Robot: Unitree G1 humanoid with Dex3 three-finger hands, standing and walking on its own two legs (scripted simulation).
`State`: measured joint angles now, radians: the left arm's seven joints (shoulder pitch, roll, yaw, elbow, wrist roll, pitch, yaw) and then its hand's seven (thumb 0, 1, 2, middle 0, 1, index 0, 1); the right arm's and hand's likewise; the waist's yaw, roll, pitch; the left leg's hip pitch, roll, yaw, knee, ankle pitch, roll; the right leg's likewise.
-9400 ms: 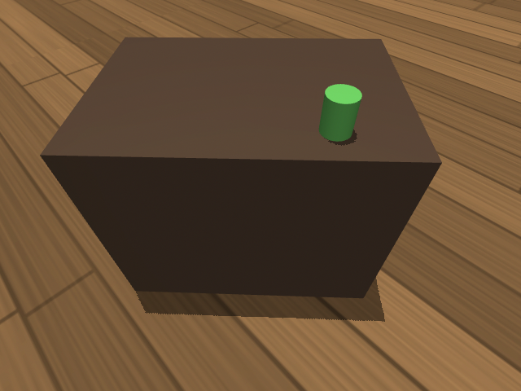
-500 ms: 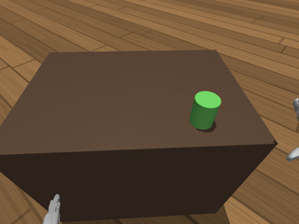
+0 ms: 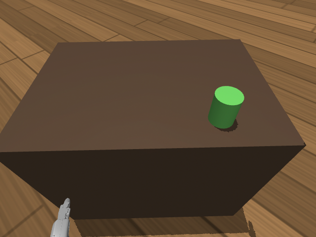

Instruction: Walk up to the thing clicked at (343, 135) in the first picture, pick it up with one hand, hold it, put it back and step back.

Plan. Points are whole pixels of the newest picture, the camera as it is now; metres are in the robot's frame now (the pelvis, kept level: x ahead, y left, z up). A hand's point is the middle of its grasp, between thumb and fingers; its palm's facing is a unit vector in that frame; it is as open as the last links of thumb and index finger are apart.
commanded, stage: go down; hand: right
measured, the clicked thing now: (224, 107) +0.48 -0.19 +0.04
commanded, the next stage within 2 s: approach in 1.68 s
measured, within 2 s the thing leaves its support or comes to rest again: neither
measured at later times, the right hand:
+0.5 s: hand out of the picture +0.38 -0.37 +0.17, palm faces +0.16 +0.99 +0.00, open 17.6 cm
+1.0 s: hand out of the picture +0.39 -0.38 +0.18, palm faces +0.17 +0.98 +0.01, open 17.6 cm
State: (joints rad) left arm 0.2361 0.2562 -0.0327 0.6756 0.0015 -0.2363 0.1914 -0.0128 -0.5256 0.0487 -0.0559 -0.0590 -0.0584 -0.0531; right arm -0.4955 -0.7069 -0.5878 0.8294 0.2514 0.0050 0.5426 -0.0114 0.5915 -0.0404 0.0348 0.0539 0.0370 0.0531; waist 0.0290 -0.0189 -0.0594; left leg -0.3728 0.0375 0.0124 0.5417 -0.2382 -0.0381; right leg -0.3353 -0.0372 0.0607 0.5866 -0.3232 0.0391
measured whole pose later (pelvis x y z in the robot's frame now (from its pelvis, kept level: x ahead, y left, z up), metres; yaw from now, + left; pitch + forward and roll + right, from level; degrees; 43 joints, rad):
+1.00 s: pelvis +0.01 -0.01 -0.01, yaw +1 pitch +9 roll +2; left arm 0.28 0.27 -0.06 0.56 0.01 -0.23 0.19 -0.01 -0.54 0.07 -0.06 -0.06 -0.05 -0.06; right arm -0.68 -0.88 -0.62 1.05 0.19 -0.01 0.60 -0.01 0.58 -0.05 0.04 0.06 0.04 0.06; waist 0.07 -0.01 -0.10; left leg -0.49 0.03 0.01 0.61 -0.28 -0.05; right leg -0.47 -0.05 0.06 0.70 -0.38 0.03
